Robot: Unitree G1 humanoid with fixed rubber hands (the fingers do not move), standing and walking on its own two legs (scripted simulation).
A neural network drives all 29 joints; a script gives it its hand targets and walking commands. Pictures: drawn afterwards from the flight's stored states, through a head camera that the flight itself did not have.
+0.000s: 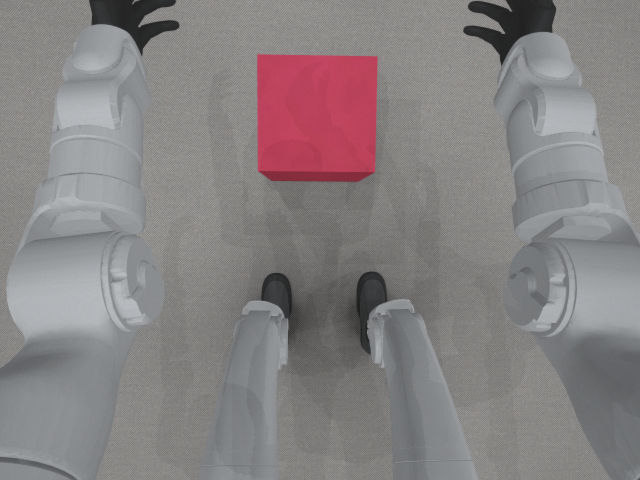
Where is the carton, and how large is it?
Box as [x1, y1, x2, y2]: [257, 54, 377, 181]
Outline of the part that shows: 257,54 258,170 271,180 357,181 374,172 377,56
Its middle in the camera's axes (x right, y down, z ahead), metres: +0.00 -0.24 +0.81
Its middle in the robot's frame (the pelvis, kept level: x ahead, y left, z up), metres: +0.54 +0.01 -0.53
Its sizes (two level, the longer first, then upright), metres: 0.210 0.200 0.250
